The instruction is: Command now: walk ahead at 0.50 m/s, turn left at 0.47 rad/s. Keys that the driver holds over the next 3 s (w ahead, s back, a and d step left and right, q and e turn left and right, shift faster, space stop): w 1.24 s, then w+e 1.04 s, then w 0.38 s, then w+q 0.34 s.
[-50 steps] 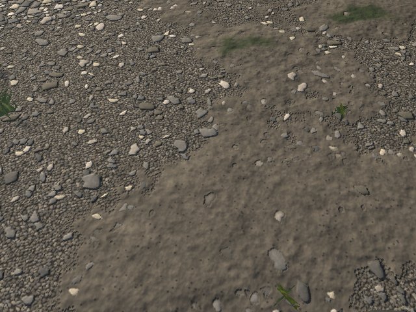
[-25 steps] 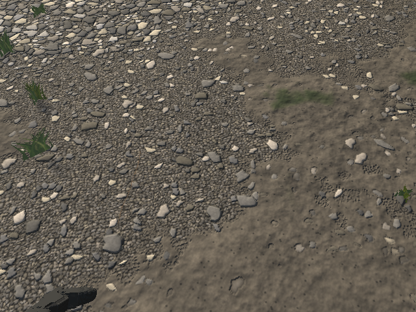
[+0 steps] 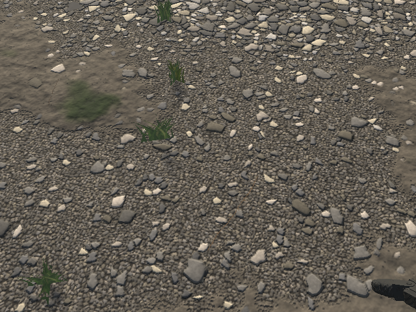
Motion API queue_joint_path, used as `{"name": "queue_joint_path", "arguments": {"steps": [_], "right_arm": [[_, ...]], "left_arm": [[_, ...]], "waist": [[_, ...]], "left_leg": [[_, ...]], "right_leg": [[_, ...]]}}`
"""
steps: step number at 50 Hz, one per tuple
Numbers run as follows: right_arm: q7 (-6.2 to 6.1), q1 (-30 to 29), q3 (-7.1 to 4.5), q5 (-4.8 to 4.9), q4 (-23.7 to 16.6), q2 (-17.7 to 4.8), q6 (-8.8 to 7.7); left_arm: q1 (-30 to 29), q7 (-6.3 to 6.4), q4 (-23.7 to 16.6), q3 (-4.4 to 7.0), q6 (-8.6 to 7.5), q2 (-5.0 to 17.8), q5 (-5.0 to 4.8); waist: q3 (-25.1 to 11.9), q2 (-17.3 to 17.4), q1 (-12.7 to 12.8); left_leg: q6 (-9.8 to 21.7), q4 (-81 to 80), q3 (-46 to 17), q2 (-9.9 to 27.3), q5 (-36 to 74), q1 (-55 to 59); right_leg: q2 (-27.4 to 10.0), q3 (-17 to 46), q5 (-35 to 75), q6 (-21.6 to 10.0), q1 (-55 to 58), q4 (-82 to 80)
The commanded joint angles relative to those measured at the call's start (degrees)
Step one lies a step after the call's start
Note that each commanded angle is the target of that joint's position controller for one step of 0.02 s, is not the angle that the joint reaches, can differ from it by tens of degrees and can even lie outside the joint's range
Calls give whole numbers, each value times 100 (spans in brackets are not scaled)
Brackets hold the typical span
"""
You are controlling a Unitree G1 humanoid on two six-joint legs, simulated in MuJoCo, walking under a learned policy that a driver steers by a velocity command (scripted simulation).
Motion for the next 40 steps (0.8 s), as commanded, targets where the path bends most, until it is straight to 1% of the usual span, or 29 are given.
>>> {"name": "queue_joint_path", "arguments": {"steps": [1,2,3,4,5,7,9,10,13,14,16,18,19,21,22,23,24,25,26,27,28,29,30,31,33,35,36,38,40], "right_arm": [[-68,1961,-346,-72,76,-1046,-136],[-70,1631,-302,-66,95,-938,-180],[-79,1222,-233,-86,78,-748,-196],[-92,968,-167,-158,28,-593,-222],[-99,858,-148,-186,17,-558,-241],[-121,874,-158,-151,135,-627,-312],[-171,993,-181,-146,273,-734,-346],[-198,1048,-179,-139,334,-740,-344],[-240,1260,-178,-107,512,-785,-324],[-242,1385,-186,-93,590,-821,-323],[-235,1599,-201,-64,749,-869,-311],[-241,1733,-216,-48,880,-883,-271],[-254,1767,-229,-42,934,-901,-245],[-282,1756,-253,-40,1008,-944,-190],[-293,1671,-259,-41,1009,-978,-162],[-302,1617,-221,-65,1003,-906,-130],[-324,1661,-109,-149,907,-676,-117],[-287,2425,49,-103,810,-143,-219],[-268,2179,16,-67,880,-440,-311],[-233,1663,-85,68,745,-790,-369],[-239,1266,-61,68,649,-774,-401],[-245,1033,-71,-21,599,-724,-406],[-254,1106,-100,-69,631,-686,-368],[-251,1252,-88,-71,687,-584,-320],[-263,1346,-53,-91,736,-411,-240],[-282,994,-20,-126,624,-342,-223],[-277,816,-4,-132,590,-310,-235],[-243,461,29,-124,534,-225,-276],[-196,67,65,-101,458,-149,-321]], "left_arm": [[-500,-139,-805,65,-418,833,-221],[-669,-122,-878,15,-464,733,-215],[-694,-81,-807,19,-456,702,-77],[-554,-73,-742,50,-395,734,-14],[-415,-80,-690,54,-322,700,0],[-321,-71,-623,18,-206,507,50],[-664,-53,-729,-27,-156,375,84],[-840,-60,-769,-49,-158,322,90],[-1406,-125,-874,-109,-208,189,47],[-1596,-152,-920,-127,-223,159,22],[-1870,-203,-1010,-126,-245,195,-22],[-2042,-262,-1100,-108,-268,271,-24],[-2048,-290,-1130,-94,-280,312,-16],[-1845,-319,-1101,-59,-297,400,-7],[-1523,-308,-1023,-7,-307,495,2],[-812,-269,-810,108,-310,686,20],[147,-227,-630,206,-308,1017,75],[688,-224,-495,344,-263,1511,115],[772,-252,-457,198,-250,982,-34],[368,-230,-508,116,-236,764,-49],[0,-204,-590,78,-209,652,9],[-278,-205,-605,35,-199,529,56],[-432,-202,-630,-17,-229,390,115],[-498,-207,-625,-24,-244,369,120],[-470,-198,-548,-2,-293,441,62],[-388,-154,-459,42,-300,590,46],[-336,-131,-420,53,-285,624,40],[-236,-96,-355,60,-247,663,12],[-49,-75,-260,70,-217,724,-25]], "waist": [[-1979,600,-1119],[-1377,311,-895],[-989,86,-656],[-842,199,-435],[-792,255,-307],[-685,207,-222],[-455,163,-292],[-388,174,-352],[-237,222,-595],[-181,244,-684],[-64,268,-790],[5,292,-814],[3,323,-776],[-97,433,-630],[-296,491,-429],[-770,410,-61],[-1622,73,312],[-2438,-1441,89],[-2544,-1464,284],[-1632,-1028,274],[-1131,-554,161],[-674,-364,13],[-587,-479,-177],[-574,-577,-280],[-525,-558,-375],[-361,-453,-329],[-321,-412,-279],[-253,-403,-160],[-180,-387,-6]], "left_leg": [[1505,-1955,-4110,2002,-928,4983],[1303,-1971,-3381,1780,-464,4125],[1141,-2014,-2799,1579,239,3307],[1079,-2144,-2410,1414,856,2707],[1072,-2295,-2238,1329,1097,2357],[1124,-2518,-1842,1273,1559,1963],[1080,-2687,-1503,1184,1696,1824],[999,-2717,-1330,1094,1667,1831],[737,-2742,-953,887,1238,1817],[707,-2770,-954,920,1016,1840],[695,-2718,-1064,1083,797,2106],[658,-2506,-1183,1294,930,2600],[612,-2380,-1246,1403,1084,2827],[492,-2078,-1301,1505,1680,3138],[404,-1688,-1225,1421,2521,3185],[264,-824,-1001,1131,3285,3055],[56,654,-745,815,2471,2202],[-451,2903,-422,-173,-400,-132],[-452,3629,-1102,-244,-2303,-946],[-399,3884,-1094,94,-1983,-1435],[-363,3677,-867,395,-1498,-1378],[-381,3258,-756,585,-1153,-1260],[-388,2967,-788,762,-887,-914],[-430,2820,-761,799,-767,-657],[-535,2486,-666,855,-638,-559],[-649,1912,-619,911,-172,-816],[-679,1553,-600,918,168,-870],[-694,789,-509,847,832,-778],[-693,124,-389,723,1318,-575]], "right_leg": [[224,1239,10,-213,-4255,3073],[-20,1166,502,-274,-4155,2615],[-224,1131,806,-232,-3827,2149],[-362,1173,1020,-197,-3376,1871],[-388,1160,1124,-147,-3091,1721],[-378,1055,1346,6,-2949,1342],[-374,1022,1943,135,-3155,735],[-358,1014,2355,155,-3188,349],[-149,906,3480,123,-2926,-877],[-73,862,3696,105,-2830,-1141],[-2,898,3753,29,-2858,-1477],[40,951,3447,-115,-3068,-1746],[59,971,3221,-204,-3099,-1857],[150,895,2735,-370,-2827,-1978],[307,736,2548,-484,-2320,-2060],[461,576,2640,-653,-1306,-2144],[-221,1260,2973,-989,350,-1850],[-1551,3925,1699,-1946,2490,-2269],[-1673,5066,716,-1996,2682,-3048],[-1556,4293,427,-1723,2025,-3162],[-1336,3613,761,-1556,1254,-3238],[-1125,3127,1329,-1517,508,-3412],[-954,2794,1789,-1460,70,-3552],[-863,2602,2069,-1481,-186,-3690],[-813,2219,2552,-1585,-444,-3906],[-801,1936,2890,-1627,-470,-4081],[-748,1775,2983,-1584,-425,-4123],[-587,1442,3088,-1442,-382,-4155],[-517,1235,3063,-1355,-333,-4149]]}}
Next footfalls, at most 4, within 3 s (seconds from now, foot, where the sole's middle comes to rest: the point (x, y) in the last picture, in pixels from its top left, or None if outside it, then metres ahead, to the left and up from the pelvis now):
0.48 right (269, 303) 0.46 -0.13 -0.75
1.00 left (190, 218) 0.73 0.13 -0.75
1.54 right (254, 150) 1.04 -0.09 -0.75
2.02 left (218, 93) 1.35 0.06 -0.75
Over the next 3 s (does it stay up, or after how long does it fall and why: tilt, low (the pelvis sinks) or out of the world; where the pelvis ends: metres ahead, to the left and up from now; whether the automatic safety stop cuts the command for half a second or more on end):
stays up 1.61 -0.27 0.02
